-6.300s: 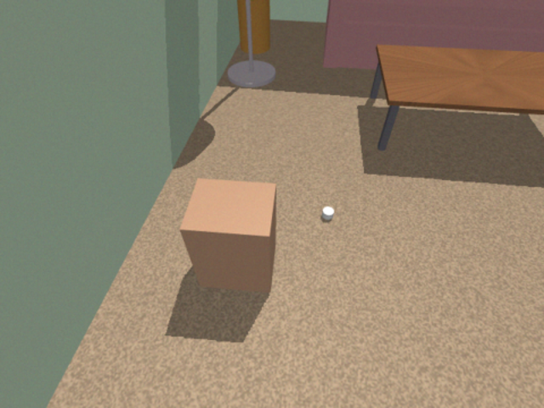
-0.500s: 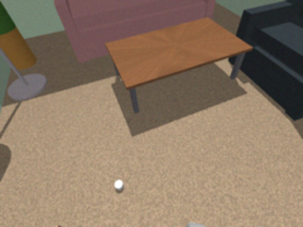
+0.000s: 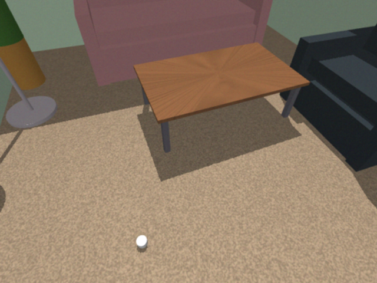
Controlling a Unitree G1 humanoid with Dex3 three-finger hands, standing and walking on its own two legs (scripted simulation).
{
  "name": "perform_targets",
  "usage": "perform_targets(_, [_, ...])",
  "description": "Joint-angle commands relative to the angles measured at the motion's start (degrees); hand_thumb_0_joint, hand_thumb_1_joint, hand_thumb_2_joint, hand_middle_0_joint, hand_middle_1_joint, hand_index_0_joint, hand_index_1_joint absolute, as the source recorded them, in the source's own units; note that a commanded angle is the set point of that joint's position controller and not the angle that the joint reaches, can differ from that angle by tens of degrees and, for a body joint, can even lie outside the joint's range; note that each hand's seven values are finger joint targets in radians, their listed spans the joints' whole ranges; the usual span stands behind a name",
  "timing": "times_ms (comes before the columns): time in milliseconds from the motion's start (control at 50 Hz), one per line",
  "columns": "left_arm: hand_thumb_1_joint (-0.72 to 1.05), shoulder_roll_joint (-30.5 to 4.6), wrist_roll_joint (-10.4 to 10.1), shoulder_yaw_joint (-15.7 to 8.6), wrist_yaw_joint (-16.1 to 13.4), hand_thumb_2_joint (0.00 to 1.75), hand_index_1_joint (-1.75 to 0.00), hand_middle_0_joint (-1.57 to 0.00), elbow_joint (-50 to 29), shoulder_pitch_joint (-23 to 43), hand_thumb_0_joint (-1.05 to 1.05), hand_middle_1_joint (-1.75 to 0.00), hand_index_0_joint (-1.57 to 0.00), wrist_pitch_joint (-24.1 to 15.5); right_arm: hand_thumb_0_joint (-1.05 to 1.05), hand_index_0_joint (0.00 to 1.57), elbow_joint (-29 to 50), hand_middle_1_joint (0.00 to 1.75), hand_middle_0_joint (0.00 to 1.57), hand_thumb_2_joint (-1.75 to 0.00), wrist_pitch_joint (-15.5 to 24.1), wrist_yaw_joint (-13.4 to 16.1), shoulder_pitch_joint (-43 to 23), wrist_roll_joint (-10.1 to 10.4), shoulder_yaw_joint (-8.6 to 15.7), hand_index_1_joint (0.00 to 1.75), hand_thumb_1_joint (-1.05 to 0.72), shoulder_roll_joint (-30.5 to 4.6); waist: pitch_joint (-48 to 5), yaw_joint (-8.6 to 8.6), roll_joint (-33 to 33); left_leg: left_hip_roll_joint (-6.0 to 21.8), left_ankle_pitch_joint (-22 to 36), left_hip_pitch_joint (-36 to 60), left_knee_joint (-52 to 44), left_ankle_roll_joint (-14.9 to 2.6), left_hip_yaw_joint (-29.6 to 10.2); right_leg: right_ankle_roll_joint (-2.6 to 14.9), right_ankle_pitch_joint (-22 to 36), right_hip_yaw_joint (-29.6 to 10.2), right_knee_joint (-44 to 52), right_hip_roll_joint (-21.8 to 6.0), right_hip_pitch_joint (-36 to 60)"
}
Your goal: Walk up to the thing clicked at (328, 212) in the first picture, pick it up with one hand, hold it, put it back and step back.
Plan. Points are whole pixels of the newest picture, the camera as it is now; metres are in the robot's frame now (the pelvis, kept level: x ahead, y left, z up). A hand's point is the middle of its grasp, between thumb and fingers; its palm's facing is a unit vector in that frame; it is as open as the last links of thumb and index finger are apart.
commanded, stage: walk up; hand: left
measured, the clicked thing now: (142, 241) +0.46 +0.26 -0.76
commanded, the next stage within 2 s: none
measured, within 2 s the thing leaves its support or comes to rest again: neither
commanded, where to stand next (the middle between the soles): +0.07 +0.00 m, yaw +1 degrees
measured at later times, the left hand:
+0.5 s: hand out of the picture +0.08 +0.25 -0.15, palm faces +0.03 -0.94 -0.33, open 7.4 cm
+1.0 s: hand out of the picture +0.10 +0.27 -0.16, palm faces +0.03 -0.93 -0.38, open 7.4 cm
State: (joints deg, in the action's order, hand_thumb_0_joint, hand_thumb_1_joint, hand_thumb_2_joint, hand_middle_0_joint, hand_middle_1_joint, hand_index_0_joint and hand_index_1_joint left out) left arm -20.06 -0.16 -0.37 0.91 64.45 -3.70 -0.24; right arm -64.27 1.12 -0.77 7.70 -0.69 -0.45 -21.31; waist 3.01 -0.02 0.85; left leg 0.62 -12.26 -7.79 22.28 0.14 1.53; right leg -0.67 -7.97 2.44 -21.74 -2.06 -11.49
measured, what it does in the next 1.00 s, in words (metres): lifts its left foot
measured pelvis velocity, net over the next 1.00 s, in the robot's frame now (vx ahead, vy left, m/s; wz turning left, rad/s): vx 0.08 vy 0.00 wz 0.04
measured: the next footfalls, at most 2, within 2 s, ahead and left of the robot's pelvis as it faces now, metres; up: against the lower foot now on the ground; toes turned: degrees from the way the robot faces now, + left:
left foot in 1.10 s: +0.21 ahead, +0.16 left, +0.00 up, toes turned +3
right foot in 1.54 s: +0.02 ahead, -0.13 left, +0.00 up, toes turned -1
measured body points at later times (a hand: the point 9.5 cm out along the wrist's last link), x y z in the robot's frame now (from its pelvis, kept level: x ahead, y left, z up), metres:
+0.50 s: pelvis +0.01 -0.01 +0.00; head +0.02 -0.01 +0.45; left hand +0.08 +0.29 -0.13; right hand +0.10 -0.30 -0.13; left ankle +0.00 +0.12 -0.74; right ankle +0.04 -0.13 -0.74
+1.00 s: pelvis +0.08 +0.00 -0.01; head +0.11 +0.00 +0.44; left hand +0.10 +0.32 -0.13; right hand +0.15 -0.32 -0.13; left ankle +0.09 +0.13 -0.71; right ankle +0.04 -0.13 -0.74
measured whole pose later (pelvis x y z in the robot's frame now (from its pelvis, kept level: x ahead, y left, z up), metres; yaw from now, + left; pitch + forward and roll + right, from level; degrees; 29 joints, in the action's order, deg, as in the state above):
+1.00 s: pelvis +0.08 +0.00 -0.01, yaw +2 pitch -2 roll -1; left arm -20.5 1.5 -2.7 0.2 58.4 -13.7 -3.2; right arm -57.8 -0.5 -2.0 11.8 -2.0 3.1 -23.5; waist 6.5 -1.4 -1.7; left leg 1.1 -26.3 -20.5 45.5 -1.8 -0.4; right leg -0.2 -16.9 3.2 -24.7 -1.4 -5.2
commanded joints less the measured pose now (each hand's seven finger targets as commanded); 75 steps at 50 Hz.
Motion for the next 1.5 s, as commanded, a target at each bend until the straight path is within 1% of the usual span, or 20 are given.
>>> perform_targets(0, [0.90,-11.71,0.13,-2.31,-0.51,0.90,-0.30,-0.20,-2.37,3.08,0.00,-0.30,-0.20,-1.73,0.00,0.20,2.85,0.30,0.20,-0.90,1.51,0.92,-3.55,0.52,2.44,0.30,-0.90,-11.74,-5.77,-0.34,-1.79,7.13,6.32,-1.62,-5.59,-1.75,-6.48,1.83,3.56,-5.88,3.67,-5.67,5.89])
perform_targets(560, [0.90,-11.23,0.70,-3.16,-0.99,0.90,-0.30,-0.20,-1.29,2.78,0.00,-0.30,-0.20,-1.68,0.00,0.20,1.55,0.30,0.20,-0.90,0.60,1.08,-4.63,0.37,2.86,0.30,-0.90,-10.62,-4.85,-0.19,-0.73,6.68,7.65,-0.66,-7.14,-1.20,-6.24,1.23,4.28,-5.05,5.74,-6.05,7.21])
perform_targets(580, [0.90,-13.42,1.87,-4.17,-0.20,0.90,-0.30,-0.20,-3.08,0.10,0.00,-0.30,-0.20,-2.01,0.00,0.20,3.00,0.30,0.20,-0.90,0.78,0.33,-0.35,-0.30,4.45,0.30,-0.90,-13.81,-9.38,0.23,-1.26,3.94,-15.39,0.35,-4.52,-3.80,-4.50,3.20,-19.71,-3.40,3.16,-3.09,8.69])
perform_targets(640, [0.90,-13.49,2.80,-5.06,0.49,0.90,-0.30,-0.20,-4.01,-1.30,0.00,-0.30,-0.20,-1.60,0.00,0.20,3.98,0.30,0.20,-0.90,0.46,-0.38,0.50,-1.48,5.13,0.30,-0.90,-14.10,1.40,-0.23,-2.52,4.77,-31.67,-7.88,-5.49,-5.23,-9.39,4.15,-33.58,-6.74,1.25,-3.55,-3.12])
perform_targets(680, [0.90,-11.64,2.73,-4.99,0.61,0.90,-0.30,-0.20,-5.52,-0.66,0.00,-0.30,-0.20,-1.78,0.00,0.20,4.99,0.30,0.20,-0.90,0.78,-0.49,1.02,-1.44,4.99,0.30,-0.90,-12.62,5.05,-0.13,-3.04,6.95,-23.30,-8.82,-6.54,-5.95,-12.44,4.19,-23.14,-4.56,-1.80,-2.53,-3.23])
perform_targets(740, [0.90,-11.18,2.16,-4.76,0.00,0.90,-0.30,-0.20,-6.79,-2.86,0.00,-0.30,-0.20,-2.96,0.00,0.20,7.25,0.30,0.20,-0.90,1.87,-0.10,0.82,-0.64,5.47,0.30,-0.90,-13.93,-1.99,-0.82,-3.10,8.70,4.41,-0.06,-1.21,-7.57,-12.95,3.44,-2.28,-1.50,-5.72,-0.62,0.25])
perform_targets(780, [0.90,-12.44,1.92,-5.24,0.00,0.90,-0.30,-0.20,-6.74,-5.12,0.00,-0.30,-0.20,-3.02,0.00,0.20,9.12,0.30,0.20,-0.90,1.57,-0.31,0.20,-0.45,5.38,0.30,-0.90,-12.93,-5.98,-1.45,-2.16,4.91,-5.33,-4.49,3.12,-6.20,-9.04,4.68,-12.18,-5.76,-1.15,-2.34,6.11])
perform_targets(820, [0.90,-18.45,2.83,-6.93,-0.22,0.90,-0.30,-0.20,-5.86,-9.43,0.00,-0.30,-0.20,-3.39,0.00,0.20,10.36,0.30,0.20,-0.90,0.44,-0.70,-2.72,-0.74,4.95,0.30,-0.90,-10.82,3.32,-4.16,8.82,-2.18,-18.02,-26.67,18.91,-3.00,0.43,10.97,-30.80,-24.39,10.90,-14.44,15.64])
perform_targets(840, [0.90,-19.78,2.93,-7.54,-0.34,0.90,-0.30,-0.20,-6.70,-10.90,0.00,-0.30,-0.20,-3.71,0.00,0.20,10.93,0.30,0.20,-0.90,0.43,-0.41,-3.58,-1.34,5.22,0.30,-0.90,-12.47,7.11,-5.33,8.29,0.14,-19.55,-30.74,25.48,-2.53,-2.74,15.13,-20.82,-29.89,11.98,-20.53,14.82])
perform_targets(880, [0.90,-18.33,1.99,-6.92,-0.81,0.90,-0.30,-0.20,-7.86,-13.76,0.00,-0.30,-0.20,-4.09,0.00,0.20,11.81,0.30,0.20,-0.90,1.22,-0.35,-1.76,-1.21,5.18,0.30,-0.90,-12.89,6.88,-4.86,4.03,2.56,-19.28,-31.42,26.82,-2.49,-5.56,17.18,9.55,-25.37,7.22,-21.38,17.49])
perform_targets(940, [0.90,-16.76,1.28,-5.90,-2.17,0.90,-0.30,-0.20,-10.04,-9.10,0.00,-0.30,-0.20,-4.31,0.00,0.20,11.30,0.30,0.20,-0.90,0.10,-0.57,2.96,-1.12,5.83,0.30,-0.90,-11.14,0.42,-0.86,4.03,4.88,-13.83,-20.50,24.02,-1.58,-6.13,12.94,34.85,-12.66,1.06,-17.49,13.92])
perform_targets(1000, [0.90,-14.09,-0.02,-4.31,-3.02,0.90,-0.30,-0.20,-13.23,-0.14,0.00,-0.30,-0.20,-2.11,0.00,0.20,9.39,0.30,0.20,-0.90,-1.16,0.00,5.73,0.93,5.57,0.30,-0.90,-10.03,-0.86,2.17,9.07,0.66,-2.63,-8.83,19.03,-1.37,-0.60,8.17,43.55,-3.93,-7.84,-10.78,1.98])
perform_targets(1040, [0.90,-14.03,-0.49,-4.01,-2.61,0.90,-0.30,-0.20,-15.99,1.29,0.00,-0.30,-0.20,0.25,0.00,0.20,9.18,0.30,0.20,-0.90,-1.14,0.88,8.77,1.30,6.23,0.30,-0.90,-10.89,-2.80,4.12,7.98,-1.91,11.13,-3.27,9.44,-0.90,3.77,6.05,29.57,1.32,-17.16,-5.85,-2.08])
perform_targets(1060, [0.90,-12.99,-0.88,-3.88,-2.43,0.90,-0.30,-0.20,-16.55,0.85,0.00,-0.30,-0.20,1.21,0.00,0.20,9.26,0.30,0.20,-0.90,-0.77,1.49,10.17,0.86,7.07,0.30,-0.90,-12.82,-5.17,5.26,3.17,-1.17,28.18,1.71,6.04,-1.22,3.21,3.47,17.59,3.17,-23.07,-2.13,-5.01])
perform_targets(1080, [0.90,-10.83,-1.55,-3.56,-2.21,0.90,-0.30,-0.20,-17.38,-0.35,0.00,-0.30,-0.20,1.95,0.00,0.20,9.76,0.30,0.20,-0.90,-0.46,2.30,12.97,0.43,8.23,0.30,-0.90,-16.91,-9.60,7.30,-6.78,5.77,48.23,7.93,4.42,-4.65,-4.64,1.15,1.85,2.61,-35.78,3.52,-9.02])
perform_targets(1100, [0.90,-9.38,-1.38,-3.78,-2.56,0.90,-0.30,-0.20,-17.32,-5.48,0.00,-0.30,-0.20,3.07,0.00,0.20,11.46,0.30,0.20,-0.90,-0.28,3.05,12.92,0.17,8.32,0.30,-0.90,-18.75,-13.43,4.99,-12.52,16.40,56.57,10.17,2.75,-9.32,-19.67,0.93,-31.22,-5.51,-43.34,7.05,-13.06])
perform_targets(1140, [0.90,-12.33,-1.11,-4.14,-3.20,0.90,-0.30,-0.20,-14.63,-12.17,0.00,-0.30,-0.20,5.30,0.00,0.20,14.71,0.30,0.20,-0.90,-0.65,3.52,4.97,0.92,8.63,0.30,-0.90,-20.34,-12.71,1.20,-8.53,23.22,45.38,2.33,2.07,-15.92,-26.14,1.64,-30.09,-10.58,-53.58,4.79,-11.21])
perform_targets(1200, [0.90,-14.63,-0.48,-5.32,-2.71,0.90,-0.30,-0.20,-13.46,-12.50,0.00,-0.30,-0.20,5.97,0.00,0.20,17.66,0.30,0.20,-0.90,-0.80,4.55,-1.14,0.66,8.10,0.30,-0.90,-16.42,-10.94,-1.11,-5.74,17.51,37.19,-0.60,5.11,-12.91,-15.45,1.32,-24.16,-14.10,-57.82,3.82,-13.85])
perform_targets(1400, [0.90,-13.44,1.12,-7.09,0.19,0.90,-0.30,-0.20,-19.38,-10.70,0.00,-0.30,-0.20,6.12,0.00,0.20,21.09,0.30,0.20,-0.90,-0.48,4.85,0.49,-0.96,9.03,0.30,-0.90,-18.30,-6.57,-0.32,-10.56,18.84,13.92,-7.65,4.35,-14.24,-13.27,-0.21,-22.84,-9.06,-38.06,1.66,-11.06])
perform_targets(1480, [0.90,-13.26,1.24,-8.37,1.81,0.90,-0.30,-0.20,-16.59,-20.12,0.00,-0.30,-0.20,5.92,0.00,0.20,23.30,0.30,0.20,-0.90,-1.70,3.96,-3.89,-1.62,9.34,0.30,-0.90,-20.23,-8.80,-3.58,-14.05,16.55,-7.68,-17.49,2.49,-10.12,-11.60,2.41,-18.84,-2.75,-20.35,1.12,1.49])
